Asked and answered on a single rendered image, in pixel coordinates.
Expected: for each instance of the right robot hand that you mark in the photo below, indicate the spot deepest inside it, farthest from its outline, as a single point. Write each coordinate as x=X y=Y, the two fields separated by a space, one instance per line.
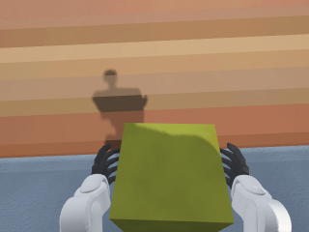
x=236 y=162

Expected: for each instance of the left robot forearm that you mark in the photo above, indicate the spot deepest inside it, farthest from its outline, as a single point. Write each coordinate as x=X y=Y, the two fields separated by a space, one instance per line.
x=83 y=212

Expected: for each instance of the right robot forearm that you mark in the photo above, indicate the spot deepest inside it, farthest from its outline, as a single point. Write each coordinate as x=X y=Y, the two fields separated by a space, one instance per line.
x=259 y=212

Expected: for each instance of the left robot hand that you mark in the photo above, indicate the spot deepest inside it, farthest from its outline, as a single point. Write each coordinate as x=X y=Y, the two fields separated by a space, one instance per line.
x=101 y=163

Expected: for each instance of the carton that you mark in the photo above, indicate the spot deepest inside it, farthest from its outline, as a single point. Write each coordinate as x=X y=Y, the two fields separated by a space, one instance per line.
x=170 y=178

